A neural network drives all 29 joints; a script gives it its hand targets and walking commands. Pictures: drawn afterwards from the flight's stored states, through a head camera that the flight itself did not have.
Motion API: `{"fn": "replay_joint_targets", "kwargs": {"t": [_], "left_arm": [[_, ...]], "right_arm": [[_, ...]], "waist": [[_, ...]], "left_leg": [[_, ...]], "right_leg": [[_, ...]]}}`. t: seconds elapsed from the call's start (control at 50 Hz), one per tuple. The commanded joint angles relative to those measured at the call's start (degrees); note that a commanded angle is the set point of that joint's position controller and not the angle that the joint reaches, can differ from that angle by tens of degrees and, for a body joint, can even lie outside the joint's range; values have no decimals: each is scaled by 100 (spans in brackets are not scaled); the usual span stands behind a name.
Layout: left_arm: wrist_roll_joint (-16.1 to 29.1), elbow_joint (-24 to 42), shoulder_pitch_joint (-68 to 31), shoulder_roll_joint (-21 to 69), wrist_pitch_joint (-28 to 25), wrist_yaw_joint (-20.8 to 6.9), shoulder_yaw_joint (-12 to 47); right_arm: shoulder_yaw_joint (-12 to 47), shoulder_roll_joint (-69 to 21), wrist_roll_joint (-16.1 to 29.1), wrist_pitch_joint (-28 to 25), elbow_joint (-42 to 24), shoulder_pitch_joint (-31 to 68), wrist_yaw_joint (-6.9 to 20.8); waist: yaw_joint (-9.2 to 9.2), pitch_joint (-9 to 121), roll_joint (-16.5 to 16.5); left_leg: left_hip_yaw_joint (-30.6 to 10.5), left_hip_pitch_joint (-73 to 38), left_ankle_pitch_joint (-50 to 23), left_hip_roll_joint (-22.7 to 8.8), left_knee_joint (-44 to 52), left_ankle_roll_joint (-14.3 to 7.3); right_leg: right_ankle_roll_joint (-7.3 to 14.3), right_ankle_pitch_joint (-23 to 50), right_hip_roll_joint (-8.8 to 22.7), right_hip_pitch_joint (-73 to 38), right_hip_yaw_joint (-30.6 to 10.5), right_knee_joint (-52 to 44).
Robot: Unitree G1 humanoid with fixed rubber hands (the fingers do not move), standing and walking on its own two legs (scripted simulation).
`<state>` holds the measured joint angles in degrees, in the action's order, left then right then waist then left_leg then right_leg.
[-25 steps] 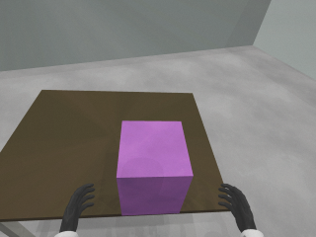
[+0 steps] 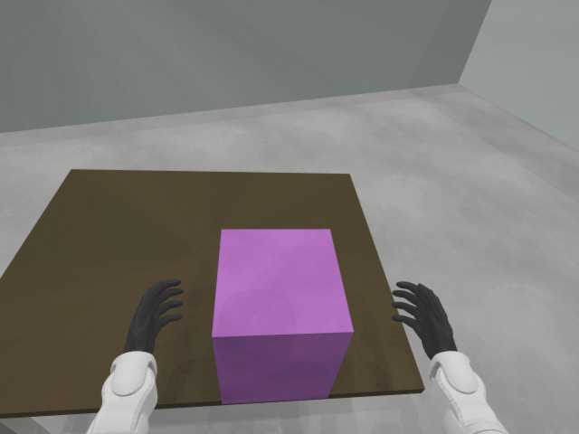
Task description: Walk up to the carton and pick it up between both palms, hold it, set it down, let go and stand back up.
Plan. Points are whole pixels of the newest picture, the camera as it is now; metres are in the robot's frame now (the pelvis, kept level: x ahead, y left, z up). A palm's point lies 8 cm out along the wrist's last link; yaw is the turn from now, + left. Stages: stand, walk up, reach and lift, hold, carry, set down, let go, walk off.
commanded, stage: reach and lift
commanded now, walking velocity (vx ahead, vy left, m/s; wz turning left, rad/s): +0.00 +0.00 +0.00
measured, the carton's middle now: (276, 316) +0.38 +0.02 -0.10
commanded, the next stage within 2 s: none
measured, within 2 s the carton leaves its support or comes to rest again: neither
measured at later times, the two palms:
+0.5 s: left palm (149, 270) +0.34 +0.21 +0.07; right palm (429, 270) +0.36 -0.20 +0.08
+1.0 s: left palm (154, 251) +0.38 +0.22 +0.07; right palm (420, 244) +0.40 -0.19 +0.09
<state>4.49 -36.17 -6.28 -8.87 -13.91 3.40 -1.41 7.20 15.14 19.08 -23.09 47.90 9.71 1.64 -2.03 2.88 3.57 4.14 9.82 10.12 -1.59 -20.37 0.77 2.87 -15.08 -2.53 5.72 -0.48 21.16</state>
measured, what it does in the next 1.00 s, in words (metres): stands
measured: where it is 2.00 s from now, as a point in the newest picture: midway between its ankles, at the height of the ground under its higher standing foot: outside the picture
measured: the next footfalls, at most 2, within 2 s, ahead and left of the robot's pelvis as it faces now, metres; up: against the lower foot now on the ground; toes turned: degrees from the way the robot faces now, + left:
none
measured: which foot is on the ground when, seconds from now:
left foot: down 0.00-1.00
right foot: down 0.00-1.00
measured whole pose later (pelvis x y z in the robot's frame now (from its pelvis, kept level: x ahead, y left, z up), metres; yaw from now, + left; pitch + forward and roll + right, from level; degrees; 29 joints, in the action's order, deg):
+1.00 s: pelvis -0.02 +0.01 -0.01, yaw -1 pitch +12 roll -1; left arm 5.0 -62.5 -42.9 -11.1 -7.6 3.4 -5.5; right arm 9.9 19.8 25.0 -10.9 71.4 47.2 1.2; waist -3.0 10.3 2.6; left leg 3.3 27.7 9.5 -2.6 -25.5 0.3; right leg 2.5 -13.1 -3.5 23.0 -0.2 24.4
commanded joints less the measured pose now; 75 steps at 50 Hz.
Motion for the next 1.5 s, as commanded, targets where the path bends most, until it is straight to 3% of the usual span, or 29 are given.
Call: {"fn": "replay_joint_targets", "kwargs": {"t": [0.0, 0.06, 0.16, 0.24, 0.34, 0.42, 0.5, 0.56, 0.62, 0.68, 0.76, 0.9, 1.0, 1.08, 1.12, 1.24, 1.28, 1.36, 1.48], "left_arm": [[-1, 736, -1350, -359, 65, -2, -118], [9, 529, -1721, -339, 254, 5, -142], [-97, 619, -2087, -402, 507, 18, -314], [-131, 459, -2493, -336, 790, 11, -345], [-145, 427, -3035, -455, 1002, -5, -506], [-61, 373, -3607, -531, 1122, 46, -497], [-34, 33, -4080, -584, 1194, 42, -462], [-4, -444, -4485, -653, 1201, 45, -465], [102, -615, -4687, -658, 1145, 64, -425], [97, -851, -4943, -690, 1161, 52, -423], [110, -1065, -5257, -755, 1175, 47, -427], [78, -1790, -5179, -673, 769, 21, -450], [81, -2505, -5148, -608, 14, 15, -360], [313, -2853, -5593, -651, -620, 117, -121], [479, -3141, -5761, -668, -846, 148, -21], [676, -3573, -5918, -735, -1184, 193, 130], [671, -3952, -5832, -704, -1218, 133, 118], [760, -4085, -5890, -730, -1438, 105, 99], [703, -3868, -5910, -697, -1562, 67, 90]], "right_arm": [[-212, 709, 21, 68, -560, 1434, -22], [-250, 731, 10, 292, -514, 1831, -52], [-200, 808, 120, 515, -541, 2227, -105], [-202, 873, 135, 789, -285, 2630, -127], [-173, 977, 229, 1033, -356, 3252, -182], [-222, 1060, 276, 1231, -267, 3765, -163], [-193, 1161, 372, 1415, 170, 4188, -138], [-175, 1197, 394, 1490, 513, 4655, -104], [-99, 1290, 458, 1473, 585, 4889, -91], [-20, 1390, 577, 1516, 916, 5181, -85], [65, 1428, 677, 1503, 1179, 5506, -71], [192, 1223, 677, 1279, 1778, 5494, -29], [74, 1025, 502, 754, 2167, 5413, -65], [18, 1022, 538, 341, 2486, 5608, -2], [36, 1073, 543, 175, 2518, 5853, 7], [52, 1192, 607, -183, 2807, 5989, -2], [158, 1071, 627, -219, 3122, 5949, 9], [256, 956, 665, -407, 3241, 5923, 14], [198, 916, 638, -617, 3052, 5897, 11]], "waist": [[1, 880, -171], [15, 884, -110], [-38, 1371, -165], [-23, 1245, -170], [-33, 1541, -133], [-52, 1817, -200], [-42, 1962, -311], [-93, 2000, -220], [-72, 2363, -112], [-82, 2552, -210], [-142, 2636, -237], [-146, 2667, -147], [-72, 2764, -206], [-48, 3197, -454], [-16, 3387, -405], [0, 4184, -459], [-18, 3895, -291], [-36, 3923, -103], [-41, 4291, -294]], "left_leg": [[-281, -1571, -1441, 97, -123, -27], [-271, -1455, -1259, 84, -83, -74], [-257, -1604, -1667, 74, -145, -58], [-260, -1594, -1545, 47, -96, -52], [-220, -1472, -1695, 60, -150, -79], [-228, -1394, -1498, 34, -156, -107], [-233, -1300, -1508, 28, -227, -87], [-249, -1153, -1341, 5, -264, -118], [-263, -1169, -1664, 1, -396, -121], [-284, -1122, -1897, -19, -490, -79], [-272, -958, -1908, -13, -547, -49], [-302, -668, -2031, -32, -755, -83], [-340, -163, -1860, -32, -1080, -37], [-384, 26, -1667, -59, -1471, 82], [-388, 284, -1594, -49, -1731, 78], [-416, 641, -1570, -50, -2255, 186], [-397, 1027, -1233, -38, -2323, 127], [-378, 1640, -1111, -2, -2452, 71], [-358, 1771, -1198, 40, -2719, 151]], "right_leg": [[-322, 1599, 167, 1103, -178, -486], [-351, 1437, 181, 1189, -170, -506], [-384, 1926, 171, 1072, -163, -454], [-345, 1584, 139, 1292, -115, -562], [-397, 1903, 116, 1184, -109, -504], [-377, 1633, 118, 1402, -120, -498], [-382, 1648, 117, 1524, -89, -448], [-395, 1392, 104, 1696, -87, -423], [-434, 1827, 69, 1642, -52, -316], [-444, 2137, 52, 1602, -36, -240], [-447, 2123, 47, 1684, -13, -173], [-464, 2172, 56, 1920, 10, 11], [-432, 1865, 96, 2323, 67, 316], [-354, 1231, 79, 3179, 175, 641], [-349, 1104, 66, 3483, 188, 866], [-369, 949, -5, 4058, 327, 1451], [-382, 601, 25, 4182, 279, 1500], [-453, 648, 63, 4152, 236, 1763], [-441, 706, 57, 4414, 214, 1990]]}}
